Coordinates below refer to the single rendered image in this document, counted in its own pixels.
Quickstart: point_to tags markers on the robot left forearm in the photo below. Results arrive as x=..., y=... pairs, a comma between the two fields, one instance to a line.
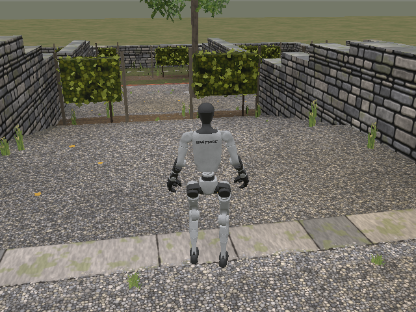
x=175, y=171

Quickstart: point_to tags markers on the robot right upper arm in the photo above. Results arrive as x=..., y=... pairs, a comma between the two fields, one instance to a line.
x=231, y=147

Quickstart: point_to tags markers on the left robot hand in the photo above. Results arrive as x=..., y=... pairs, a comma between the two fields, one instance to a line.
x=173, y=183

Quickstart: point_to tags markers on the robot left upper arm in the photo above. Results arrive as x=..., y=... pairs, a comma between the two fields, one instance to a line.
x=183, y=147

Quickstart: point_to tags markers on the robot right forearm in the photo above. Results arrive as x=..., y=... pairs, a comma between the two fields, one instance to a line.
x=240, y=169

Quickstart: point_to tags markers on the robot right thigh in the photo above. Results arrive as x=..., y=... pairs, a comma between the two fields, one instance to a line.
x=224, y=194

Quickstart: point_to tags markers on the right robot hand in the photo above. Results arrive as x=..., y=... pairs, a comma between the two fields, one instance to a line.
x=239, y=179

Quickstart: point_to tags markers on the robot torso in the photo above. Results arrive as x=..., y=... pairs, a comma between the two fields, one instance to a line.
x=207, y=150

